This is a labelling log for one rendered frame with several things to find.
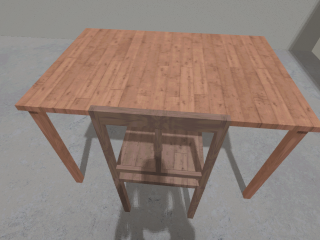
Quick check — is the table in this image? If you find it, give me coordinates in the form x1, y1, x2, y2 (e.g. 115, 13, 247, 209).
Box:
14, 28, 320, 199

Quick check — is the chair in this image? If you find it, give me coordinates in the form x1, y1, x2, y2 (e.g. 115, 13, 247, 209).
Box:
88, 105, 232, 219

